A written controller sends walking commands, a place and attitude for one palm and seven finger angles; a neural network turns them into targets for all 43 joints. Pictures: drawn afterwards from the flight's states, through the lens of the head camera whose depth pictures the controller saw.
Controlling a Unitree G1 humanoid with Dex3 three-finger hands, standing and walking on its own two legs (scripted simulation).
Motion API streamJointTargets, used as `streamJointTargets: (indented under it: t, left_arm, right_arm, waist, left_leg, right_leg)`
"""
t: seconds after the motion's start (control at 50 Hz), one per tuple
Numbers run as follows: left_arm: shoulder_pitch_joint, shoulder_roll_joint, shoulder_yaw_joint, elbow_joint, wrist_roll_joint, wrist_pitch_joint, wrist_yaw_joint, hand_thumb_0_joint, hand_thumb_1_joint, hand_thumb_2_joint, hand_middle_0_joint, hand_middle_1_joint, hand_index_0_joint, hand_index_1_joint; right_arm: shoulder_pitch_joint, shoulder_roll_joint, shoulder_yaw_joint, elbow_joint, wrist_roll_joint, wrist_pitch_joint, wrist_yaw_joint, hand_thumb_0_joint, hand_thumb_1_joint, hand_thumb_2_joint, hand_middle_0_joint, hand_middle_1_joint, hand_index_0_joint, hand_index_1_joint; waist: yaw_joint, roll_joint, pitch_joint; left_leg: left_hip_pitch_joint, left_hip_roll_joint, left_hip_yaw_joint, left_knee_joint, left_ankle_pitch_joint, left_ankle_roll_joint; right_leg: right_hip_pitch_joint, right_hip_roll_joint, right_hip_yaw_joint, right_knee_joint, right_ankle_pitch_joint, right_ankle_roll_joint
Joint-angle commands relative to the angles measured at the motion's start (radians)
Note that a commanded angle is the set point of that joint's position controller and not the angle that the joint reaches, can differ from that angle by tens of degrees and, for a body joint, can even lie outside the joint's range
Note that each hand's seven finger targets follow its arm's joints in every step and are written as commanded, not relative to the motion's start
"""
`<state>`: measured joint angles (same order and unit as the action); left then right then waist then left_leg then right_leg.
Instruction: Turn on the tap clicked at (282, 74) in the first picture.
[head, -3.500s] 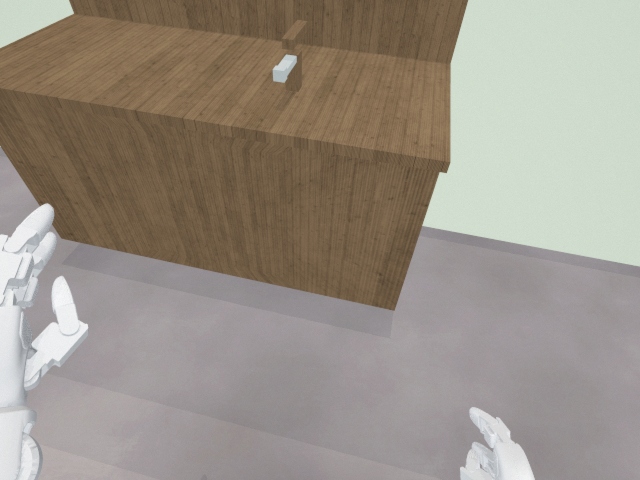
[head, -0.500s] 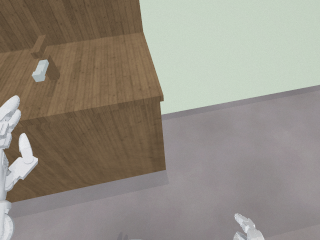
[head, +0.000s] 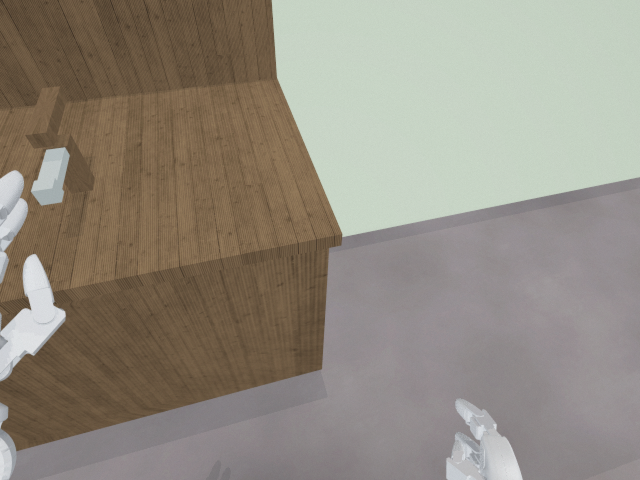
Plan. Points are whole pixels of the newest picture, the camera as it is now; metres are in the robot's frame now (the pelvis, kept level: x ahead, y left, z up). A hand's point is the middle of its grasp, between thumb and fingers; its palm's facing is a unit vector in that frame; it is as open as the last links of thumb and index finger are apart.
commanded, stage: come to a stop and stand still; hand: left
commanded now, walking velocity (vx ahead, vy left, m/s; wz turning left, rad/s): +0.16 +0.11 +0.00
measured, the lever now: (48, 191) +0.48 +0.43 +0.08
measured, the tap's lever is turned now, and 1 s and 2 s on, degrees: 0 0 0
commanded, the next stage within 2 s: look again from close up in 1.02 s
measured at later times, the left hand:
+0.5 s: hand (36, 284) +0.25 +0.27 +0.18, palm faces +0.38 -0.83 -0.40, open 7.4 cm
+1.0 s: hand (42, 341) +0.20 +0.25 +0.17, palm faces +0.39 -0.84 -0.37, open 7.4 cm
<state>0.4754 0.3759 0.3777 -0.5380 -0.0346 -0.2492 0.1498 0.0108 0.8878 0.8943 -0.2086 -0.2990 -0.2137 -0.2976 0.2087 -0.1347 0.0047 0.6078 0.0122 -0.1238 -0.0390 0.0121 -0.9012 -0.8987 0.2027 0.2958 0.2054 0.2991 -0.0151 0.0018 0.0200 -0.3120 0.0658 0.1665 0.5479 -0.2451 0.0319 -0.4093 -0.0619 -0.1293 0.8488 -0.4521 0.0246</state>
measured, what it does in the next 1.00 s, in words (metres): steps on the spot: right foot, then right foot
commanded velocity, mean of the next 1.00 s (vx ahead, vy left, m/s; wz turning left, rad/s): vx -0.05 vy -0.03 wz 0.00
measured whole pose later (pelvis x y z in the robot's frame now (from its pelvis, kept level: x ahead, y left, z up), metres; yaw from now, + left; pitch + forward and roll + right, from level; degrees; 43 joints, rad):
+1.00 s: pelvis -0.02 +0.01 +0.00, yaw -2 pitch -2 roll -1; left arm 0.45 0.35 0.33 -0.43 -0.03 -0.17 0.16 0.01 0.89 0.89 -0.21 -0.30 -0.21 -0.30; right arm 0.27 -0.22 0.00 0.63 0.00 -0.06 -0.08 0.02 -0.90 -0.90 0.20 0.30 0.21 0.30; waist -0.01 0.03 0.00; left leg -0.30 0.04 0.03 0.49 -0.16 0.00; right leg -0.23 0.03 -0.08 0.46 -0.21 -0.03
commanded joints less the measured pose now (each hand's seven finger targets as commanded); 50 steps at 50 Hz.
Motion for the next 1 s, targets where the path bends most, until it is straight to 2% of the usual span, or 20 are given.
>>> streamJointTargets:
  t: [0.0,0.02,0.04,0.08,0.1,0.12,0.16,0.2,0.26,0.3,0.34,0.4,0.48,0.56,0.6,0.62,0.66,0.76,0.82,0.98]
  left_arm:
    - [-0.033,0.152,0.108,-0.141,0.002,-0.026,0.021,0.000,0.900,0.900,-0.200,-0.300,-0.200,-0.300]
    - [-0.051,0.157,0.111,-0.110,0.005,-0.020,0.021,0.000,0.900,0.900,-0.200,-0.300,-0.200,-0.300]
    - [-0.080,0.165,0.110,-0.088,0.010,-0.015,0.022,0.000,0.900,0.900,-0.200,-0.300,-0.200,-0.300]
    - [-0.120,0.156,0.092,-0.025,0.001,0.005,0.019,0.000,0.900,0.900,-0.200,-0.300,-0.200,-0.300]
    - [-0.123,0.144,0.072,-0.017,-0.002,0.010,0.016,0.000,0.900,0.900,-0.200,-0.300,-0.200,-0.300]
    - [-0.133,0.154,0.077,-0.031,0.001,0.007,0.021,0.000,0.900,0.900,-0.200,-0.300,-0.200,-0.300]
    - [-0.125,0.159,0.083,-0.071,0.018,-0.011,0.030,0.000,0.900,0.900,-0.200,-0.300,-0.200,-0.300]
    - [-0.101,0.164,0.092,-0.143,0.023,-0.017,0.034,0.000,0.900,0.900,-0.200,-0.300,-0.200,-0.300]
    - [-0.044,0.157,0.097,-0.219,0.015,-0.013,0.042,0.000,0.900,0.900,-0.200,-0.300,-0.200,-0.300]
    - [-0.034,0.176,0.106,-0.285,0.005,-0.017,0.046,0.000,0.900,0.900,-0.200,-0.300,-0.200,-0.300]
    - [-0.014,0.173,0.109,-0.257,0.003,-0.022,0.031,0.000,0.900,0.900,-0.200,-0.300,-0.200,-0.300]
    - [-0.055,0.159,0.092,-0.241,0.010,-0.028,0.028,0.000,0.900,0.900,-0.200,-0.300,-0.200,-0.300]
    - [0.009,0.112,0.053,-0.176,-0.005,0.010,0.013,0.000,0.900,0.900,-0.200,-0.300,-0.200,-0.300]
    - [-0.034,0.131,0.059,-0.139,0.000,0.026,0.014,0.000,0.900,0.900,-0.200,-0.300,-0.200,-0.300]
    - [-0.058,0.136,0.062,-0.127,-0.002,0.033,0.014,0.000,0.900,0.900,-0.200,-0.300,-0.200,-0.300]
    - [-0.042,0.122,0.050,-0.104,-0.009,0.043,0.011,0.000,0.900,0.900,-0.200,-0.300,-0.200,-0.300]
    - [-0.058,0.148,0.058,-0.132,-0.018,0.050,0.017,0.000,0.900,0.900,-0.200,-0.300,-0.200,-0.300]
    - [-0.102,0.157,0.055,-0.148,-0.011,0.047,0.032,0.000,0.900,0.900,-0.200,-0.300,-0.200,-0.300]
    - [-0.104,0.159,0.058,-0.112,-0.003,0.037,0.030,0.000,0.900,0.900,-0.200,-0.300,-0.200,-0.300]
    - [-0.074,0.128,0.037,-0.089,0.008,0.014,0.024,0.000,0.900,0.900,-0.200,-0.300,-0.200,-0.300]
  right_arm:
    - [-0.061,-0.177,-0.049,-0.120,-0.003,-0.031,-0.032,0.000,-0.900,-0.900,0.200,0.300,0.200,0.300]
    - [-0.065,-0.175,-0.044,-0.118,-0.003,-0.024,-0.038,0.000,-0.900,-0.900,0.200,0.300,0.200,0.300]
    - [-0.059,-0.167,-0.039,-0.120,-0.006,-0.016,-0.039,0.000,-0.900,-0.900,0.200,0.300,0.200,0.300]
    - [-0.061,-0.149,-0.030,-0.134,-0.005,-0.013,-0.032,0.000,-0.900,-0.900,0.200,0.300,0.200,0.300]
    - [-0.070,-0.172,-0.047,-0.131,-0.003,-0.013,-0.021,0.000,-0.900,-0.900,0.200,0.300,0.200,0.300]
    - [-0.077,-0.157,-0.030,-0.124,-0.002,-0.010,-0.016,0.000,-0.900,-0.900,0.200,0.300,0.200,0.300]
    - [-0.098,-0.136,-0.009,-0.118,-0.008,0.000,-0.024,0.000,-0.900,-0.900,0.200,0.300,0.200,0.300]
    - [-0.126,-0.132,-0.009,-0.142,-0.015,0.007,-0.038,0.000,-0.900,-0.900,0.200,0.300,0.200,0.300]
    - [-0.087,-0.143,-0.025,-0.161,-0.022,0.025,-0.043,0.000,-0.900,-0.900,0.200,0.300,0.200,0.300]
    - [-0.082,-0.181,-0.045,-0.181,-0.013,0.026,-0.048,0.000,-0.900,-0.900,0.200,0.300,0.200,0.300]
    - [-0.068,-0.172,-0.041,-0.183,-0.027,0.021,-0.036,0.000,-0.900,-0.900,0.200,0.300,0.200,0.300]
    - [-0.046,-0.178,-0.050,-0.160,-0.025,-0.003,-0.016,0.000,-0.900,-0.900,0.200,0.300,0.200,0.300]
    - [-0.037,-0.191,-0.054,-0.165,-0.017,-0.003,0.001,0.000,-0.900,-0.900,0.200,0.300,0.200,0.300]
    - [-0.071,-0.191,-0.039,-0.168,-0.012,0.005,-0.014,0.000,-0.900,-0.900,0.200,0.300,0.200,0.300]
    - [-0.091,-0.174,-0.028,-0.173,-0.012,0.010,-0.023,0.000,-0.900,-0.900,0.200,0.300,0.200,0.300]
    - [-0.076,-0.171,-0.034,-0.175,-0.006,0.013,-0.023,0.000,-0.900,-0.900,0.200,0.300,0.200,0.300]
    - [-0.075,-0.159,-0.029,-0.167,-0.008,0.021,-0.027,0.000,-0.900,-0.900,0.200,0.300,0.200,0.300]
    - [-0.097,-0.164,-0.022,-0.150,-0.015,0.026,-0.047,0.000,-0.900,-0.900,0.200,0.300,0.200,0.300]
    - [-0.100,-0.172,-0.022,-0.149,-0.017,0.027,-0.055,0.000,-0.900,-0.900,0.200,0.300,0.200,0.300]
    - [-0.081,-0.184,-0.030,-0.148,-0.014,0.000,-0.045,0.000,-0.900,-0.900,0.200,0.300,0.200,0.300]
  waist:
    - [0.017,0.164,-0.140]
    - [0.017,0.131,-0.128]
    - [0.009,0.033,-0.119]
    - [-0.001,-0.272,-0.093]
    - [0.016,-0.317,-0.075]
    - [0.010,-0.270,-0.085]
    - [0.009,-0.189,-0.119]
    - [0.025,-0.164,-0.146]
    - [0.013,-0.083,-0.196]
    - [0.027,0.121,-0.206]
    - [0.017,0.311,-0.143]
    - [0.016,0.222,-0.156]
    - [0.006,0.222,-0.164]
    - [0.013,0.143,-0.135]
    - [0.013,0.062,-0.135]
    - [0.013,-0.034,-0.129]
    - [0.008,-0.102,-0.115]
    - [0.010,-0.039,-0.075]
    - [0.013,0.043,-0.005]
    - [0.017,0.082,-0.053]
  left_leg:
    - [0.041,0.183,-0.169,-0.144,0.056,0.089]
    - [-0.010,0.172,-0.161,-0.105,-0.001,0.070]
    - [-0.058,0.132,-0.137,-0.026,-0.041,0.040]
    - [-0.172,-0.045,-0.053,0.231,-0.222,-0.045]
    - [-0.185,-0.037,-0.109,0.368,-0.255,-0.054]
    - [-0.206,-0.029,-0.155,0.419,-0.243,-0.059]
    - [-0.155,-0.023,-0.133,0.329,-0.227,-0.061]
    - [-0.085,-0.039,-0.098,0.165,-0.164,-0.053]
    - [0.070,-0.055,-0.083,-0.090,0.124,-0.057]
    - [0.190,0.117,-0.223,-0.139,0.561,-0.015]
    - [0.187,0.237,-0.380,-0.208,0.770,0.058]
    - [0.293,0.236,-0.311,-0.135,0.867,0.059]
    - [0.279,0.213,-0.240,-0.140,0.732,0.032]
    - [0.073,0.177,-0.208,-0.148,0.332,0.007]
    - [-0.018,0.107,-0.160,-0.131,0.094,-0.029]
    - [0.003,0.049,-0.127,-0.074,0.006,-0.045]
    - [0.045,-0.007,-0.126,0.029,-0.065,-0.048]
    - [0.087,-0.004,-0.174,-0.030,-0.011,-0.032]
    - [0.034,0.031,-0.216,-0.139,-0.124,-0.020]
    - [-0.046,0.044,-0.242,-0.219,-0.156,-0.014]
  right_leg:
    - [0.178,0.033,-0.037,-0.275,0.092,0.001]
    - [0.237,0.018,-0.011,-0.354,0.153,-0.007]
    - [0.281,-0.035,0.091,-0.431,0.219,-0.034]
    - [0.268,-0.271,0.472,-0.531,0.408,-0.147]
    - [0.263,-0.327,0.518,-0.547,0.514,-0.192]
    - [0.301,-0.328,0.450,-0.509,0.676,-0.204]
    - [0.353,-0.258,0.237,-0.417,0.941,-0.166]
    - [0.375,-0.215,0.176,-0.380,0.965,-0.142]
    - [0.365,-0.143,0.133,-0.322,0.815,-0.088]
    - [0.244,-0.038,0.088,-0.238,0.449,-0.021]
    - [0.091,0.044,0.078,-0.108,-0.040,-0.006]
    - [0.058,0.052,0.093,-0.168,0.023,-0.016]
    - [0.130,0.074,0.069,-0.320,0.102,-0.013]
    - [0.304,0.043,0.088,-0.457,0.278,-0.009]
    - [0.329,-0.003,0.145,-0.451,0.388,-0.021]
    - [0.255,-0.041,0.216,-0.489,0.343,-0.046]
    - [0.140,-0.129,0.310,-0.577,0.214,-0.095]
    - [0.077,-0.095,0.257,-0.582,0.035,-0.079]
    - [0.061,-0.035,0.216,-0.581,-0.097,-0.052]
    - [0.215,0.015,0.167,-0.517,0.043,-0.036]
